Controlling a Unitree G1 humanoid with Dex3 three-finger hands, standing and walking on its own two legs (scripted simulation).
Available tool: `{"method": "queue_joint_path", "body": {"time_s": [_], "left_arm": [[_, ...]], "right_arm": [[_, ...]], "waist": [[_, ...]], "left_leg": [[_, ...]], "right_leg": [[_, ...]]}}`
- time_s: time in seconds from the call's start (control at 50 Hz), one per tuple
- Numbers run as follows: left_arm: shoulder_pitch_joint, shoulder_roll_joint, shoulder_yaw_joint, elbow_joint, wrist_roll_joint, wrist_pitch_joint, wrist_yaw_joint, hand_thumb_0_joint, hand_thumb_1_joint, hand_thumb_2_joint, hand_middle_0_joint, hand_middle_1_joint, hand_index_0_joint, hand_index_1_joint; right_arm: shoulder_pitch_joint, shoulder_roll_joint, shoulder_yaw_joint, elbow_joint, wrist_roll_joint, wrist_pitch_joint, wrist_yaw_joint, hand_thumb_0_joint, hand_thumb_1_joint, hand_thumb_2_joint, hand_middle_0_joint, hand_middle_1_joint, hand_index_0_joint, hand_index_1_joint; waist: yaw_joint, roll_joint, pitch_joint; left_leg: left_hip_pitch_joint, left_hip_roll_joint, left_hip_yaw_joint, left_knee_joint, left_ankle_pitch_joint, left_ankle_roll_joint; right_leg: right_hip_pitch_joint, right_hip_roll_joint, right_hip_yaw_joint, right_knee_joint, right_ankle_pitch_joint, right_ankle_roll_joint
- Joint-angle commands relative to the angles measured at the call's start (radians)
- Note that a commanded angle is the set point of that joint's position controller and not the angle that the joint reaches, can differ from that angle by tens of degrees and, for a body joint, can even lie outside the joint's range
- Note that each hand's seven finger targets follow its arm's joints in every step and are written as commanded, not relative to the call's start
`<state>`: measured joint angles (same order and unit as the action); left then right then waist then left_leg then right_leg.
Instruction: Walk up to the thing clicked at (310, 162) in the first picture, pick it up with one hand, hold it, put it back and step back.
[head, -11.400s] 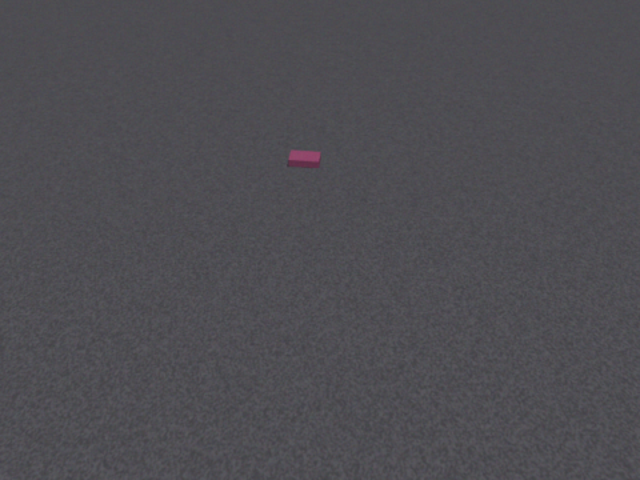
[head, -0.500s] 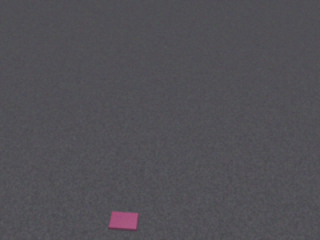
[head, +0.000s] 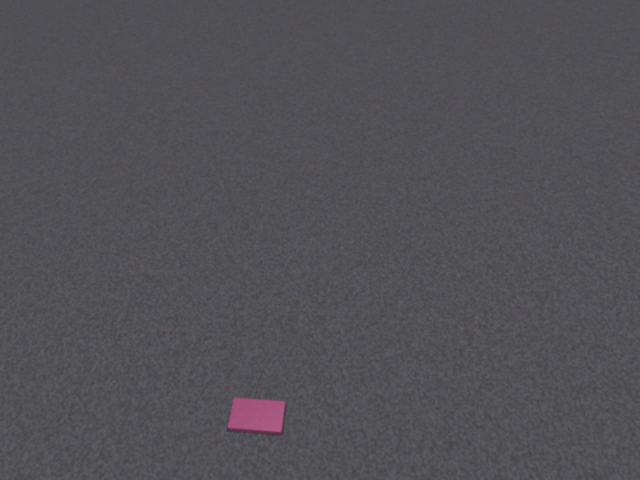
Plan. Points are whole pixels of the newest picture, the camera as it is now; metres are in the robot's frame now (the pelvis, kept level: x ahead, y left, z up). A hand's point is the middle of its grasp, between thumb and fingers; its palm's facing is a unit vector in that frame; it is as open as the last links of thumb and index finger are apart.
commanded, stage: walk up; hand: left
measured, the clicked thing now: (258, 416) +0.40 +0.23 -0.76
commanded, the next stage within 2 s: none
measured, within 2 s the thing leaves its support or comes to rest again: neither
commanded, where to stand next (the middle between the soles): +0.01 +0.01 m, yaw -2 degrees
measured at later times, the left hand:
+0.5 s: hand out of the picture +0.04 +0.34 -0.18, palm faces -0.05 -0.93 -0.36, open 7.4 cm
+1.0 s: hand out of the picture +0.01 +0.26 -0.15, palm faces -0.01 -0.94 -0.35, open 7.4 cm
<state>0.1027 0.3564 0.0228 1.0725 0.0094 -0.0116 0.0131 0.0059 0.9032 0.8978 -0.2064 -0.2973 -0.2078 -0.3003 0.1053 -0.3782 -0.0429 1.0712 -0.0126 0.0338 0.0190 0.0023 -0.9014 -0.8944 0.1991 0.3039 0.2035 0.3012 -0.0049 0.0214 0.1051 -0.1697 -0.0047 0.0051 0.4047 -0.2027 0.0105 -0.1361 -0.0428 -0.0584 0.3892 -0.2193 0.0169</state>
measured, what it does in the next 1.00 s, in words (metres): steps on the spot: left foot, then right foot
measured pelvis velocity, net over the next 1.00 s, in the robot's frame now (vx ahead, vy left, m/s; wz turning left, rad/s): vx -0.08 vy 0.01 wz -0.01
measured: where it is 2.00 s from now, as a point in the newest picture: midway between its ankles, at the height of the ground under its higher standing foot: outside the picture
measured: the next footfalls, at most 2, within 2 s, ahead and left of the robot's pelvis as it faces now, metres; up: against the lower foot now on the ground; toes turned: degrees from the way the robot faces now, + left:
left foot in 0.24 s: +0.00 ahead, +0.19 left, +0.00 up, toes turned +0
right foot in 0.68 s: -0.03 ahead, -0.07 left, +0.00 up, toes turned +0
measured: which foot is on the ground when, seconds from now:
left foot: down 0.00-0.04, up 0.06-0.22, down 0.24-0.70, up 0.72-1.00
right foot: down 0.00-0.26, up 0.28-0.66, down 0.68-1.00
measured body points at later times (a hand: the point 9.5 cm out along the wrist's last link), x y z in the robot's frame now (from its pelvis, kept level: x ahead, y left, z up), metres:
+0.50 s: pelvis -0.05 +0.07 -0.01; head +0.01 +0.09 +0.43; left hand +0.05 +0.39 -0.15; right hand +0.02 -0.24 -0.13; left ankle -0.04 +0.19 -0.74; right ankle -0.07 -0.06 -0.71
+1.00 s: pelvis -0.08 +0.01 -0.01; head -0.06 +0.00 +0.44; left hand +0.01 +0.31 -0.12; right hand -0.03 -0.31 -0.14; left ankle -0.07 +0.15 -0.73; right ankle -0.07 -0.07 -0.74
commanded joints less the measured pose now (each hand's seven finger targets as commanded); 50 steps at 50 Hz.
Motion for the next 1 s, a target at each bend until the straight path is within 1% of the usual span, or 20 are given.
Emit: {"method": "queue_joint_path", "body": {"time_s": [0.0,0.06,0.12,0.16,0.2,0.22,0.24,0.26,0.28,0.34,0.42,0.56,0.64,0.66,0.68,0.7,0.72,0.8,0.92,0.98], "left_arm": [[0.001,0.299,0.078,-0.078,0.008,-0.005,0.027,0.0,0.9,0.9,-0.2,-0.3,-0.2,-0.3],[-0.04,0.325,0.095,-0.127,0.032,-0.01,0.035,0.0,0.9,0.9,-0.2,-0.3,-0.2,-0.3],[-0.064,0.317,0.095,-0.169,0.034,-0.012,0.034,0.0,0.9,0.9,-0.2,-0.3,-0.2,-0.3],[-0.058,0.301,0.088,-0.178,0.032,-0.01,0.029,0.0,0.9,0.9,-0.2,-0.3,-0.2,-0.3],[-0.1,0.267,0.066,-0.199,0.013,0.007,0.017,0.0,0.9,0.9,-0.2,-0.3,-0.2,-0.3],[-0.084,0.204,0.053,-0.214,-0.002,0.019,0.012,0.0,0.9,0.9,-0.2,-0.3,-0.2,-0.3],[-0.066,0.177,0.045,-0.212,-0.005,0.033,0.014,0.0,0.9,0.9,-0.2,-0.3,-0.2,-0.3],[0.001,0.203,0.053,-0.193,-0.002,0.048,0.016,0.0,0.9,0.9,-0.2,-0.3,-0.2,-0.3],[-0.017,0.231,0.053,-0.18,-0.006,0.052,0.018,0.0,0.9,0.9,-0.2,-0.3,-0.2,-0.3],[0.001,0.242,0.065,-0.152,-0.016,0.051,0.01,0.0,0.9,0.9,-0.2,-0.3,-0.2,-0.3],[-0.044,0.232,0.065,-0.188,0.005,0.048,0.002,0.0,0.9,0.9,-0.2,-0.3,-0.2,-0.3],[-0.001,0.235,0.087,-0.215,0.026,0.053,-0.024,0.0,0.9,0.9,-0.2,-0.3,-0.2,-0.3],[0.137,0.196,0.094,-0.173,0.021,0.037,-0.035,0.0,0.9,0.9,-0.2,-0.3,-0.2,-0.3],[0.151,0.219,0.099,-0.165,0.025,0.025,-0.03,0.0,0.9,0.9,-0.2,-0.3,-0.2,-0.3],[0.146,0.294,0.116,-0.179,0.038,0.011,-0.026,0.0,0.9,0.9,-0.2,-0.3,-0.2,-0.3],[0.085,0.307,0.108,-0.207,0.03,0.006,-0.026,0.0,0.9,0.9,-0.2,-0.3,-0.2,-0.3],[0.041,0.328,0.108,-0.224,0.034,0.008,-0.031,0.0,0.9,0.9,-0.2,-0.3,-0.2,-0.3],[0.004,0.244,0.096,-0.233,0.026,-0.001,-0.021,0.0,0.9,0.9,-0.2,-0.3,-0.2,-0.3],[0.072,0.259,0.102,-0.232,0.022,-0.007,-0.022,0.0,0.9,0.9,-0.2,-0.3,-0.2,-0.3],[0.031,0.255,0.093,-0.24,0.012,-0.004,-0.027,0.0,0.9,0.9,-0.2,-0.3,-0.2,-0.3]], "right_arm": [[-0.015,-0.211,-0.064,-0.111,-0.004,0.005,-0.002,0.0,-0.9,-0.9,0.2,0.3,0.2,0.3],[0.033,-0.192,-0.069,-0.145,-0.014,0.032,0.014,0.0,-0.9,-0.9,0.2,0.3,0.2,0.3],[0.074,-0.198,-0.083,-0.167,-0.007,0.032,0.02,0.0,-0.9,-0.9,0.2,0.3,0.2,0.3],[0.11,-0.192,-0.084,-0.163,-0.006,0.013,0.016,0.0,-0.9,-0.9,0.2,0.3,0.2,0.3],[0.151,-0.206,-0.092,-0.137,-0.013,-0.012,0.005,0.0,-0.9,-0.9,0.2,0.3,0.2,0.3],[0.129,-0.256,-0.102,-0.145,-0.02,-0.025,-0.004,0.0,-0.9,-0.9,0.2,0.3,0.2,0.3],[0.125,-0.295,-0.102,-0.157,-0.023,-0.038,-0.014,0.0,-0.9,-0.9,0.2,0.3,0.2,0.3],[0.095,-0.312,-0.101,-0.176,-0.032,-0.047,-0.021,0.0,-0.9,-0.9,0.2,0.3,0.2,0.3],[0.081,-0.341,-0.102,-0.179,-0.014,-0.048,-0.024,0.0,-0.9,-0.9,0.2,0.3,0.2,0.3],[-0.001,-0.276,-0.086,-0.199,-0.019,-0.057,-0.04,0.0,-0.9,-0.9,0.2,0.3,0.2,0.3],[0.148,-0.282,-0.094,-0.172,-0.007,-0.07,-0.057,0.0,-0.9,-0.9,0.2,0.3,0.2,0.3],[0.156,-0.308,-0.104,-0.225,-0.011,-0.081,-0.073,0.0,-0.9,-0.9,0.2,0.3,0.2,0.3],[0.04,-0.28,-0.081,-0.268,-0.008,-0.07,-0.06,0.0,-0.9,-0.9,0.2,0.3,0.2,0.3],[0.038,-0.234,-0.063,-0.27,-0.001,-0.064,-0.056,0.0,-0.9,-0.9,0.2,0.3,0.2,0.3],[0.057,-0.173,-0.045,-0.277,0.013,-0.056,-0.053,0.0,-0.9,-0.9,0.2,0.3,0.2,0.3],[0.023,-0.175,-0.04,-0.273,0.008,-0.047,-0.062,0.0,-0.9,-0.9,0.2,0.3,0.2,0.3],[0.053,-0.216,-0.052,-0.247,0.005,-0.046,-0.063,0.0,-0.9,-0.9,0.2,0.3,0.2,0.3],[0.111,-0.195,-0.039,-0.186,0.009,-0.053,-0.047,0.0,-0.9,-0.9,0.2,0.3,0.2,0.3],[0.108,-0.206,-0.027,-0.172,-0.004,-0.063,-0.044,0.0,-0.9,-0.9,0.2,0.3,0.2,0.3],[0.137,-0.186,-0.024,-0.154,-0.008,-0.079,-0.043,0.0,-0.9,-0.9,0.2,0.3,0.2,0.3]], "waist": [[0.018,-0.136,-0.167],[0.014,-0.217,-0.081],[-0.004,-0.213,-0.056],[-0.017,-0.192,-0.117],[-0.052,-0.068,-0.136],[-0.036,0.118,-0.15],[-0.031,0.186,-0.16],[0.005,0.083,-0.2],[-0.026,0.145,-0.195],[0.017,0.158,-0.142],[-0.042,0.131,-0.146],[-0.033,0.104,-0.125],[0.051,0.1,-0.147],[0.058,0.015,-0.148],[0.051,-0.21,-0.127],[0.055,-0.176,-0.097],[0.042,-0.164,-0.06],[0.019,-0.161,-0.002],[0.052,-0.161,-0.058],[0.015,-0.136,-0.1]], "left_leg": [[-0.007,0.039,-0.035,0.196,0.073,0.028],[-0.128,0.035,-0.102,0.477,-0.368,0.018],[-0.172,0.042,-0.123,0.487,-0.384,0.02],[-0.145,0.043,-0.083,0.281,-0.282,0.02],[-0.022,0.043,-0.06,-0.028,0.112,0.01],[0.038,0.154,-0.256,-0.075,0.357,0.032],[0.124,0.237,-0.383,-0.068,0.471,0.088],[0.103,0.296,-0.396,-0.037,0.375,0.149],[-0.009,0.334,-0.424,-0.043,0.339,0.208],[0.055,0.236,-0.25,0.023,0.417,0.17],[0.244,0.283,-0.293,0.082,0.639,0.178],[0.116,0.346,-0.311,0.059,0.433,0.228],[-0.082,0.247,-0.163,0.157,0.237,0.152],[-0.142,0.169,-0.099,0.234,0.129,0.089],[-0.287,0.046,-0.027,0.421,-0.113,0.015],[-0.292,0.001,-0.041,0.49,-0.385,-0.003],[-0.188,0.016,-0.089,0.545,-0.43,-0.004],[-0.241,0.002,-0.117,0.495,-0.309,-0.007],[-0.207,0.012,-0.082,0.288,-0.269,-0.019],[-0.055,0.013,-0.038,0.089,-0.166,-0.003]], "right_leg": [[0.003,-0.251,0.199,-0.035,0.282,-0.167],[-0.11,-0.414,0.32,-0.075,0.291,-0.303],[-0.092,-0.358,0.232,0.007,0.44,-0.272],[-0.015,-0.283,0.157,0.125,0.471,-0.206],[-0.064,-0.157,0.046,0.295,0.315,-0.101],[-0.158,-0.02,-0.003,0.45,0.075,-0.044],[-0.294,0.082,0.088,0.491,-0.346,-0.037],[-0.268,0.051,0.168,0.545,-0.382,-0.037],[-0.21,0.036,0.184,0.581,-0.413,-0.041],[-0.265,0.063,0.226,0.607,-0.282,-0.045],[-0.342,0.058,0.194,0.504,-0.304,-0.031],[-0.255,0.032,0.139,0.422,-0.307,-0.044],[0.016,0.049,0.069,0.111,-0.114,-0.071],[0.081,0.026,0.145,-0.005,-0.033,-0.092],[0.119,-0.16,0.459,-0.092,0.057,-0.134],[-0.004,-0.273,0.568,-0.124,-0.067,-0.249],[-0.158,-0.31,0.594,-0.129,-0.159,-0.294],[-0.072,-0.153,0.344,-0.104,-0.074,-0.203],[0.03,-0.186,0.352,-0.107,-0.073,-0.207],[-0.026,-0.192,0.306,-0.046,0.037,-0.192]]}}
